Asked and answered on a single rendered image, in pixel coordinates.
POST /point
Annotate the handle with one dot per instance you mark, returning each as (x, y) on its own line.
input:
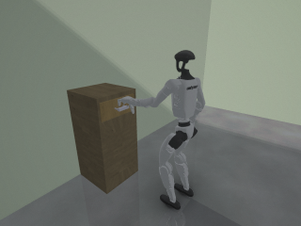
(122, 108)

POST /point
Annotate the robot head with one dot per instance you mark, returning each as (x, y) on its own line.
(184, 56)

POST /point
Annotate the drawer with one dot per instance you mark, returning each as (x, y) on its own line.
(108, 111)

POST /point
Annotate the left robot upper arm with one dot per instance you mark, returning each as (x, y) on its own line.
(171, 86)

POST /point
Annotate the robot right foot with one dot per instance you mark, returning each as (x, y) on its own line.
(189, 192)

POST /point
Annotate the cabinet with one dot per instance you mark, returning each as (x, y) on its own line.
(107, 151)

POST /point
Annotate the left robot hand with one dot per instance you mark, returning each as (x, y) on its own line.
(126, 100)

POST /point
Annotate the right robot forearm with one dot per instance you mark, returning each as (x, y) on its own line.
(196, 112)

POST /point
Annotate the left robot forearm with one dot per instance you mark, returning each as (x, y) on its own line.
(142, 102)

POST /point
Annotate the right robot upper arm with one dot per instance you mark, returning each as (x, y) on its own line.
(201, 101)

